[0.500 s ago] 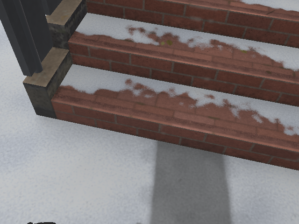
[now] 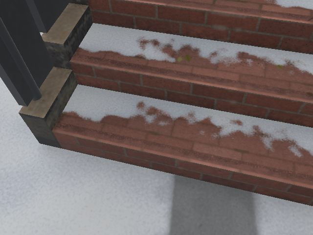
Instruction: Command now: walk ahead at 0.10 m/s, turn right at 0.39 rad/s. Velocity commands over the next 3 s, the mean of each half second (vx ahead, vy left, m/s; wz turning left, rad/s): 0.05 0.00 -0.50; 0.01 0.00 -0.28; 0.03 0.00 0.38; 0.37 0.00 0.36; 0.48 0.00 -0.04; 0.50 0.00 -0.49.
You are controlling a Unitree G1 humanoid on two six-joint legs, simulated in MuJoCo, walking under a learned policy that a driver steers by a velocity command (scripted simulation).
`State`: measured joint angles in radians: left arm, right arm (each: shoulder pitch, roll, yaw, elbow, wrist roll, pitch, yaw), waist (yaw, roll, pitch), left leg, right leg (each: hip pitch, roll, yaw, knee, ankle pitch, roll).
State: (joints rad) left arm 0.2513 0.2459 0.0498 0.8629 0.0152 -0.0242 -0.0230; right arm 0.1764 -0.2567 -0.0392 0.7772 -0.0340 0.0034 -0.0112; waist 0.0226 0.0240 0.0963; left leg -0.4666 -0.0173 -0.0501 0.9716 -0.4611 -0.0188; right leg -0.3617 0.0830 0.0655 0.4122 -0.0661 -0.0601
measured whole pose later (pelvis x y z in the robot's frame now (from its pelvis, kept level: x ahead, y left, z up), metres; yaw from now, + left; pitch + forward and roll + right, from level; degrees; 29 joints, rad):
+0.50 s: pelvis +0.02 +0.03 +0.01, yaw -18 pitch +1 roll -1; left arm 0.16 0.32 0.09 0.71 -0.02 0.05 0.01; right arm 0.17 -0.26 -0.04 0.73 -0.02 0.00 -0.05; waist -0.02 -0.04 0.04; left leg -0.21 0.04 0.12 0.39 -0.20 0.03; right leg -0.51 -0.04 0.06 0.97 -0.35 0.13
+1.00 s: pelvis +0.00 -0.03 +0.00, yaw -25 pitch +1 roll +0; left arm 0.11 0.23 0.03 0.73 0.02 0.00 0.00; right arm 0.21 -0.29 -0.05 0.80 0.00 0.02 -0.03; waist -0.02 0.03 0.01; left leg -0.34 0.07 -0.02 0.68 -0.34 -0.07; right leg -0.25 0.05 -0.02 0.46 -0.23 -0.06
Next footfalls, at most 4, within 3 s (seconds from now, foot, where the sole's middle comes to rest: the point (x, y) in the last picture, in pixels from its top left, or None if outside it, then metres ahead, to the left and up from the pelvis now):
0.18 left None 0.09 0.12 -0.77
0.66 right None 0.01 -0.13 -0.77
1.04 left None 0.08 0.12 -0.77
1.96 right None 0.33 -0.12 -0.77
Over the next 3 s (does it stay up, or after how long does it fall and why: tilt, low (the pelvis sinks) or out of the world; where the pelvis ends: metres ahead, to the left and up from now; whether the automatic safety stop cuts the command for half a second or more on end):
stays up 0.66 -0.13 0.05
